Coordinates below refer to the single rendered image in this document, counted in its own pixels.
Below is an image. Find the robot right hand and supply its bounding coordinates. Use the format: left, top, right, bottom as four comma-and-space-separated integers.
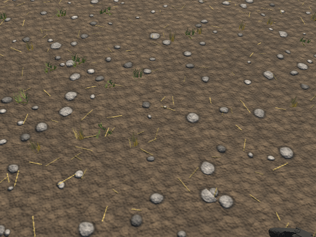
269, 227, 313, 237

